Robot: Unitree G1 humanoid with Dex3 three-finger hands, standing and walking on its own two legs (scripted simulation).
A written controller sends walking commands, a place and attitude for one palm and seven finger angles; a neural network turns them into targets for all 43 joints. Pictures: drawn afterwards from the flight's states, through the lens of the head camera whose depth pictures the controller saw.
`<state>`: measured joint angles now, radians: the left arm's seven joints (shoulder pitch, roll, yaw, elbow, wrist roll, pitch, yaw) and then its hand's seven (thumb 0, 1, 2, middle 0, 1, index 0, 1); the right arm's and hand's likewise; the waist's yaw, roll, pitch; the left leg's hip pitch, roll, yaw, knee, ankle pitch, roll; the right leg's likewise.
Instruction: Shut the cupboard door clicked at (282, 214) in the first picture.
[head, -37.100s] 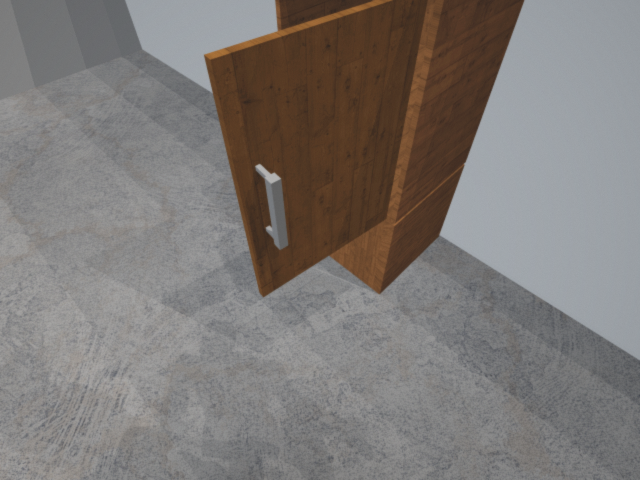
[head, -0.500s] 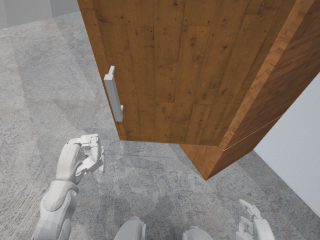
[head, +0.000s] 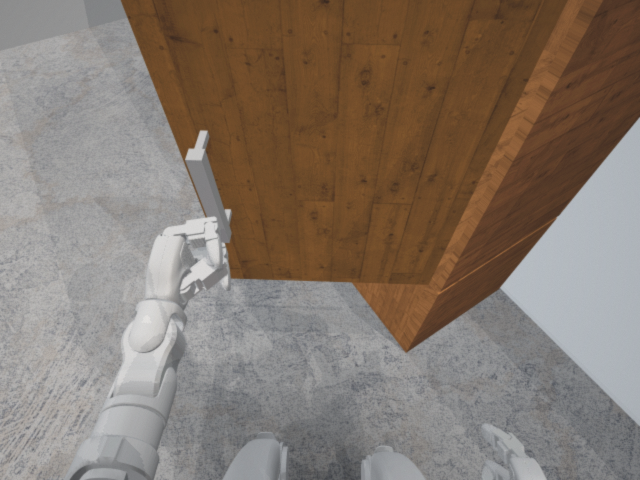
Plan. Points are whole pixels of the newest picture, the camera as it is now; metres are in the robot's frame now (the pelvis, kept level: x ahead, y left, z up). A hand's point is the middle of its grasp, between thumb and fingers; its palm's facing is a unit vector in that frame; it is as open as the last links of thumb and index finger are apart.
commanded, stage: bring the fist close to the handle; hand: left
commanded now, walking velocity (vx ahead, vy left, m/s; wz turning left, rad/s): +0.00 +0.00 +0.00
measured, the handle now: (214, 191) +0.49 +0.17 +0.05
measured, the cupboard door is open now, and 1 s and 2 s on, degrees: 56 54 41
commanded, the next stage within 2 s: push the door shut along its arc in 0.46 s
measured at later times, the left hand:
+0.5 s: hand (220, 258) +0.37 +0.14 +0.05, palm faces -0.02 -1.00 -0.02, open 3.1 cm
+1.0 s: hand (228, 224) +0.43 +0.14 +0.06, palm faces -0.13 -0.99 -0.02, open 3.1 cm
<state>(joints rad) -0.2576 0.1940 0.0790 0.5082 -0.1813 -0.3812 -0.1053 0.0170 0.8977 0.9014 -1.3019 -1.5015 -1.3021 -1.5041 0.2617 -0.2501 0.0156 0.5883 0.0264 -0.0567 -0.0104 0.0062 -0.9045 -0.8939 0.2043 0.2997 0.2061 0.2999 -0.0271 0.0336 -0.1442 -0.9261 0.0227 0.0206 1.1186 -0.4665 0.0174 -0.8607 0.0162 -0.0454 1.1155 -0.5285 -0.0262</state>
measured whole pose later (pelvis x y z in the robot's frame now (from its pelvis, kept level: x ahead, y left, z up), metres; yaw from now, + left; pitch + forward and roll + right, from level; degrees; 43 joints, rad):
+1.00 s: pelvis -0.01 +0.01 -0.01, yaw +0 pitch +18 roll -2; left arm -0.64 0.28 0.17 0.93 -0.17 -0.44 -0.24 0.02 0.90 0.90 -1.33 -1.50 -1.30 -1.50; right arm 0.30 -0.26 0.01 0.63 0.03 -0.03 0.00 0.00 -0.91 -0.89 0.20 0.30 0.21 0.30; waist -0.07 0.03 -0.14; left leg -1.03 0.03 0.02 1.17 -0.46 0.03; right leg -0.96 0.02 -0.05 1.15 -0.52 -0.02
